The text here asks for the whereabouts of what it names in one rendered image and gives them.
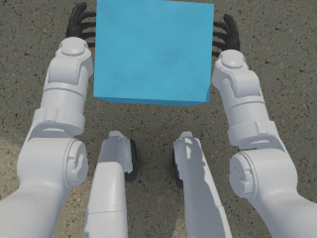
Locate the right robot upper arm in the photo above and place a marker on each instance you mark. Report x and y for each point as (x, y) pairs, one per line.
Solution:
(268, 180)

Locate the robot right shin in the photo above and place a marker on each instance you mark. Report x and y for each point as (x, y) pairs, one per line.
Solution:
(184, 134)

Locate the robot left hand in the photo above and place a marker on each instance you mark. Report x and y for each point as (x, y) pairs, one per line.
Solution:
(75, 27)

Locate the left robot upper arm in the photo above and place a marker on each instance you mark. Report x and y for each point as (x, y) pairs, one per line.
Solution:
(48, 169)

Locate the left robot forearm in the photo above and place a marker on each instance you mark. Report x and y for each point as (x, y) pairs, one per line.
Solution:
(61, 112)

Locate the carton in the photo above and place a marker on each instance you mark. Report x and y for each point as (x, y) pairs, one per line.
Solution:
(156, 52)

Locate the robot left thigh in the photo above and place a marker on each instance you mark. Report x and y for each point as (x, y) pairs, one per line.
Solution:
(106, 211)

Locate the right robot forearm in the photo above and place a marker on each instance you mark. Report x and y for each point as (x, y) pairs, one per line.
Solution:
(243, 101)

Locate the robot right hand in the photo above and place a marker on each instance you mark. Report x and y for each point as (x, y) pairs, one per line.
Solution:
(231, 39)

